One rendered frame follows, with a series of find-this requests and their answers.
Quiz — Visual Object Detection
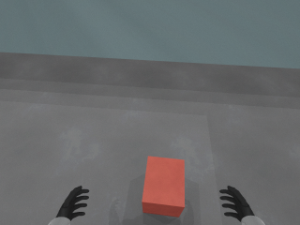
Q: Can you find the carton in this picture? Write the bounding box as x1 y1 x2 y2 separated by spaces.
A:
142 156 185 218

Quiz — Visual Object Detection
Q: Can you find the robot right forearm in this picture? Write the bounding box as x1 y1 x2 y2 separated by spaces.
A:
241 216 265 225

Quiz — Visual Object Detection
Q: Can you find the right robot hand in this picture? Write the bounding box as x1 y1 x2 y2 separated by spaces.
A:
219 186 255 222

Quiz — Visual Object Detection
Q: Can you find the left robot hand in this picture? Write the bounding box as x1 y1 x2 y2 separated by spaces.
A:
56 186 89 221

